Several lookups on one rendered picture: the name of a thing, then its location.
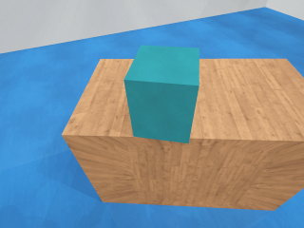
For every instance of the carton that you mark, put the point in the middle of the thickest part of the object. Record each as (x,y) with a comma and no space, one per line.
(162,86)

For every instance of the pedestal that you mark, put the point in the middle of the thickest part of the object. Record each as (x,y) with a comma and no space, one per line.
(246,146)

